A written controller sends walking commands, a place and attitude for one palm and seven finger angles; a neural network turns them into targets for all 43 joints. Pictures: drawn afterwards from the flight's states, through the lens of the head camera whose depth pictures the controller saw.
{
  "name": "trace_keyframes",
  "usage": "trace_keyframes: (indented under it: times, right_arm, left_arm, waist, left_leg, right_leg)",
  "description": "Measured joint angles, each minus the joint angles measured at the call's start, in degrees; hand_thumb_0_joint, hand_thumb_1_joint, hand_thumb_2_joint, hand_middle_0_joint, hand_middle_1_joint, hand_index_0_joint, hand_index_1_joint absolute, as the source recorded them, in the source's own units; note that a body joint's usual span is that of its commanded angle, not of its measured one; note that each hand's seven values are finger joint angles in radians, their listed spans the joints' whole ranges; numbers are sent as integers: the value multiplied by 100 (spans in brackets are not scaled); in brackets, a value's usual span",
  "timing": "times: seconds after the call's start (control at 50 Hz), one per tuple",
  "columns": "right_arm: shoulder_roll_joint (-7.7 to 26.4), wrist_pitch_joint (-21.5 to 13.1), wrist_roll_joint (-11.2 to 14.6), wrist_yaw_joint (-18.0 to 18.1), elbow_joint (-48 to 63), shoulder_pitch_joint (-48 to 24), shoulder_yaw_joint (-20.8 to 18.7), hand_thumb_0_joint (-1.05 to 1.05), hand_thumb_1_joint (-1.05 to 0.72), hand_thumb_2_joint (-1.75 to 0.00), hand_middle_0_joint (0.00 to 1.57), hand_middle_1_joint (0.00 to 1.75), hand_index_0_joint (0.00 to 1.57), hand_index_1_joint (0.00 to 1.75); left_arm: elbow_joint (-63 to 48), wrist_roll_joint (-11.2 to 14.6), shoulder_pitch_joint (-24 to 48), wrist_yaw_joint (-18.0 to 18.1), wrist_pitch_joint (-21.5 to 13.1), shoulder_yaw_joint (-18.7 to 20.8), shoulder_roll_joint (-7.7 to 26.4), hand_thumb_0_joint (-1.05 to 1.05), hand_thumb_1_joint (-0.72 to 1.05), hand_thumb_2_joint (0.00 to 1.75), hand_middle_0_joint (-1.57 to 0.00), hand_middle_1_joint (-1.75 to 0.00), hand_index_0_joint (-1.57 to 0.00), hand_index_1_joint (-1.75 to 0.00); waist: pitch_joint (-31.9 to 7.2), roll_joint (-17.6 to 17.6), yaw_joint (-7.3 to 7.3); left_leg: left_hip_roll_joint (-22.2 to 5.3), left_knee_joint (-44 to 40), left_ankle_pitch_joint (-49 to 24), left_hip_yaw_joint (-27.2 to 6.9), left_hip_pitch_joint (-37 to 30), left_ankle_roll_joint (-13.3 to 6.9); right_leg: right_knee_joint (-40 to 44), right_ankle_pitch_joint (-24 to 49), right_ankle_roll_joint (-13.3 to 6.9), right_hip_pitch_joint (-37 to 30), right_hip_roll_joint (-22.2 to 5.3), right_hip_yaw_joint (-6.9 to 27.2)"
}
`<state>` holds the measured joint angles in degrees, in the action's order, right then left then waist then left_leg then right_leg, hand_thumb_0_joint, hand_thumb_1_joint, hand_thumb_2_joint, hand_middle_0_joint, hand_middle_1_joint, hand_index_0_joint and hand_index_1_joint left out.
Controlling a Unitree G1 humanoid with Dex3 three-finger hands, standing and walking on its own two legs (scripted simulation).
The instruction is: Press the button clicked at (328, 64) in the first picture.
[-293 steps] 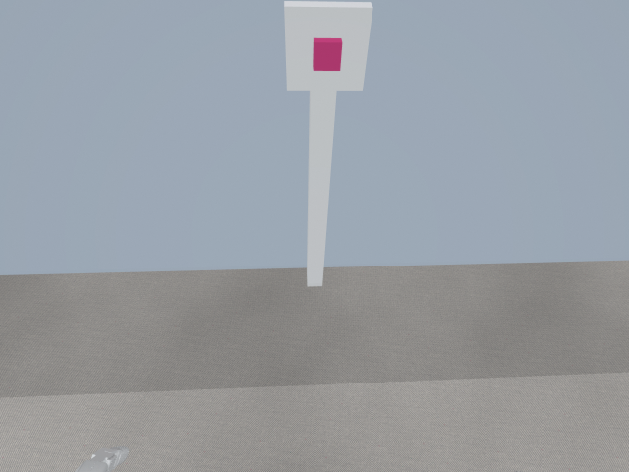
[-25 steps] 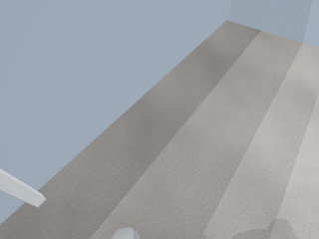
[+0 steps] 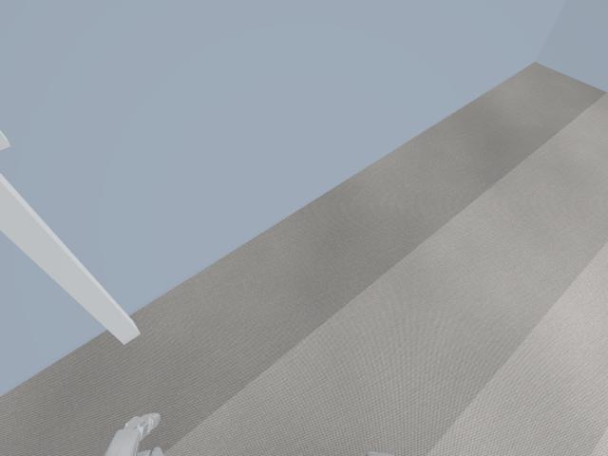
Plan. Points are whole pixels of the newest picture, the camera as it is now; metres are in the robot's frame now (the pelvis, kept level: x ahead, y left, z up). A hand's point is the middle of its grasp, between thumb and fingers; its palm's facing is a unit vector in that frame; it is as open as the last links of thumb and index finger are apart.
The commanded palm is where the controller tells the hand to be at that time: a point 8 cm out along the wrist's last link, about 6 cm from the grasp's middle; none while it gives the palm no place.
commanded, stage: turn to face it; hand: left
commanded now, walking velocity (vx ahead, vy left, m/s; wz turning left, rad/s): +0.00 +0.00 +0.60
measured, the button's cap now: out of the picture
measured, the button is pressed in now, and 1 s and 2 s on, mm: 0 0 0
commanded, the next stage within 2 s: take the last steps up to it in 1.10 s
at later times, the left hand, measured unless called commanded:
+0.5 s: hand out of the picture -0.05 +0.21 -0.17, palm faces +0.37 -0.89 -0.25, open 7.4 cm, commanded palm none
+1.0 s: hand out of the picture -0.07 +0.21 -0.15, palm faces +0.54 -0.79 -0.28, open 7.4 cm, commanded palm none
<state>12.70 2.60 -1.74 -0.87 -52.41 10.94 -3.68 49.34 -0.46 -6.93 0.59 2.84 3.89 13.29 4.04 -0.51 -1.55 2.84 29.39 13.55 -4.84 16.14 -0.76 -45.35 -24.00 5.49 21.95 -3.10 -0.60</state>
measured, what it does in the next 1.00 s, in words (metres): steps on the spot, turning left: right foot, then left foot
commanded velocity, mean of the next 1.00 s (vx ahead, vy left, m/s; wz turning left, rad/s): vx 0.00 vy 0.00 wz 0.50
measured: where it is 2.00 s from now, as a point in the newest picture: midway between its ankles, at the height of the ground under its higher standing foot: outside the picture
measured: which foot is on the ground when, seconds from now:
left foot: down 0.00-0.06, up 0.08-0.50, down 0.52-1.00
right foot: up 0.00-0.04, down 0.06-0.52, up 0.54-1.00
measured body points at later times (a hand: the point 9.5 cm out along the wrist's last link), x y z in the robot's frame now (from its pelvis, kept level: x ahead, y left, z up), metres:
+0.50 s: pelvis -0.03 +0.00 -0.01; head +0.01 +0.02 +0.44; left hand -0.07 +0.25 -0.15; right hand +0.15 -0.23 -0.14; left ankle -0.06 +0.12 -0.72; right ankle +0.01 -0.13 -0.74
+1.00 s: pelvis -0.05 -0.02 +0.00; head -0.02 -0.02 +0.45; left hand -0.10 +0.26 -0.13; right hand +0.13 -0.19 -0.16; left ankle -0.05 +0.11 -0.74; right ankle +0.01 -0.12 -0.73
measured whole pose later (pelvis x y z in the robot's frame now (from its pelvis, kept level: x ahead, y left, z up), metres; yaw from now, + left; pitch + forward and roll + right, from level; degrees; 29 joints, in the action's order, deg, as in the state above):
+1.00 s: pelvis -0.05 -0.02 +0.00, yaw +32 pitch +0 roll +1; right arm 11.8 2.8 -1.7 -0.7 -53.0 12.6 -3.2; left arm 51.0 -0.5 -10.0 0.9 2.6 3.5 12.1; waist 2.1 -1.5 -1.6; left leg 3.6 28.3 8.9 -4.3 19.0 -0.8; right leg -38.3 -21.2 4.0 17.0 -2.1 -1.6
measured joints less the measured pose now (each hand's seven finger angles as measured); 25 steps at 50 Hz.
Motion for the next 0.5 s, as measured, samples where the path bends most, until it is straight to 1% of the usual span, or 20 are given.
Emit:
trace_keyframes:
  times: [0.04,0.06,0.08,0.1,0.12,0.14,0.18,0.2,0.24,0.3,0.36,0.42,0.46,0.48,0.5]
  right_arm:
    - [43,37,13,-4,-19,69,-39,0,-90,-90,20,30,20,30]
    - [79,50,35,-10,-26,110,-65,0,-90,-90,20,30,20,30]
    - [126,74,53,-6,-59,108,-105,0,-91,-90,20,30,20,30]
    - [157,106,51,-1,-81,123,-140,0,-91,-90,20,30,20,30]
    - [185,137,42,-7,-100,154,-167,0,-91,-90,20,30,20,30]
    - [210,167,32,-23,-125,182,-190,0,-91,-90,20,30,20,30]
    - [256,204,16,-68,-169,214,-220,0,-91,-90,20,30,20,30]
    - [277,213,12,-88,-182,226,-229,0,-91,-90,20,30,20,30]
    - [308,231,10,-114,-200,244,-237,0,-91,-90,20,30,20,30]
    - [324,277,12,-131,-246,232,-239,0,-91,-90,20,30,20,29]
    - [312,320,22,-136,-279,155,-219,0,-91,-90,19,30,20,29]
    - [273,301,43,-140,-257,22,-175,0,-91,-90,19,30,20,29]
    - [239,246,60,-136,-201,-70,-135,0,-91,-90,19,30,20,29]
    - [223,208,65,-133,-157,-105,-117,0,-91,-90,19,30,20,29]
    - [217,162,65,-133,-106,-129,-99,0,-91,-90,19,30,20,29]
  left_arm:
    - [-81,19,27,-1,-72,-42,-65,0,90,90,-20,-30,-20,-30]
    - [-114,10,20,2,-132,-65,-101,0,90,90,-20,-30,-20,-30]
    - [-116,-21,26,13,-183,-92,-167,0,90,90,-20,-30,-20,-30]
    - [-130,-36,6,17,-206,-141,-211,0,90,90,-20,-30,-20,-30]
    - [-137,-45,-34,20,-218,-177,-252,0,90,90,-20,-30,-20,-30]
    - [-137,-49,-88,26,-217,-196,-287,0,90,90,-20,-30,-20,-30]
    - [-112,-50,-199,41,-190,-209,-335,0,90,90,-20,-30,-20,-30]
    - [-88,-51,-247,45,-183,-214,-350,0,90,90,-20,-30,-20,-30]
    - [-42,-54,-335,49,-183,-224,-366,0,90,90,-20,-30,-20,-30]
    - [19,-67,-450,53,-195,-227,-371,0,90,90,-20,-30,-20,-30]
    - [86,-92,-552,52,-186,-210,-337,0,90,90,-20,-30,-20,-30]
    - [157,-123,-636,44,-156,-165,-248,0,90,90,-20,-30,-20,-30]
    - [207,-135,-680,35,-134,-120,-157,0,90,90,-21,-30,-20,-30]
    - [231,-134,-705,30,-121,-93,-105,0,90,90,-21,-30,-20,-30]
    - [248,-122,-742,23,-104,-66,-52,0,90,90,-21,-30,-20,-30]
  waist:
    - [-31,-70,-33]
    - [-54,-120,-29]
    - [-23,-220,-32]
    - [-12,-257,-50]
    - [-22,-267,-67]
    - [-38,-257,-64]
    - [-57,-229,-56]
    - [-62,-219,-63]
    - [-58,-198,-72]
    - [-25,-149,-42]
    - [32,-72,29]
    - [99,46,125]
    - [136,136,194]
    - [143,180,218]
    - [134,214,236]
  left_leg:
    - [53,183,52,-126,136,82]
    - [77,352,116,-192,237,134]
    - [70,721,511,-229,379,186]
    - [100,1275,974,-176,576,224]
    - [124,1887,1230,-87,784,248]
    - [115,2460,1300,22,961,275]
    - [-2,3327,1113,219,1208,344]
    - [-83,3603,972,282,1286,384]
    - [-239,3867,761,349,1356,458]
    - [-426,3766,666,399,1305,541]
    - [-547,3310,802,501,1139,571]
    - [-604,2488,990,706,849,545]
    - [-588,1870,1056,849,608,493]
    - [-567,1508,974,916,463,463]
    - [-540,1073,746,976,288,428]
  right_leg:
    - [784,391,-42,-358,94,-54]
    - [1194,641,-140,-538,116,-105]
    - [1201,702,-320,-558,149,-190]
    - [1153,680,-476,-571,115,-277]
    - [1168,655,-580,-623,54,-368]
    - [1236,656,-637,-697,-8,-442]
    - [1428,719,-665,-860,-105,-566]
    - [1514,757,-662,-928,-144,-637]
    - [1634,807,-653,-1033,-215,-788]
    - [1709,825,-635,-1126,-313,-1016]
    - [1685,803,-598,-1147,-424,-1228]
    - [1555,745,-526,-1095,-570,-1414]
    - [1384,668,-453,-1026,-687,-1537]
    - [1261,609,-405,-983,-754,-1605]
    - [1095,526,-347,-925,-823,-1670]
